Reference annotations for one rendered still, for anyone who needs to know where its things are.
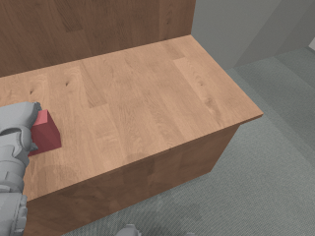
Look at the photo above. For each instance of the left robot hand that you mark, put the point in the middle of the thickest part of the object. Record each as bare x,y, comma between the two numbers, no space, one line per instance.
21,113

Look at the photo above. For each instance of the robot left upper arm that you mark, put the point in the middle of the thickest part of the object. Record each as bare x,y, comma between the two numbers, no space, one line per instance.
13,214

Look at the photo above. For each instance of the sponge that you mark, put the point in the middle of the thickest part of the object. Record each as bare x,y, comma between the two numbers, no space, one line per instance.
44,133

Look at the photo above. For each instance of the left robot shin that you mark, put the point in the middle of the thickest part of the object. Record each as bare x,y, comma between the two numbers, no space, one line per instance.
130,226

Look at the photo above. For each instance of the table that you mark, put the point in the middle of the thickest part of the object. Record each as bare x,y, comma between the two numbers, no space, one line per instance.
140,105

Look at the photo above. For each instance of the left robot forearm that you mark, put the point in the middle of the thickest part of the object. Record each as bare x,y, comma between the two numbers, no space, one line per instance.
15,146

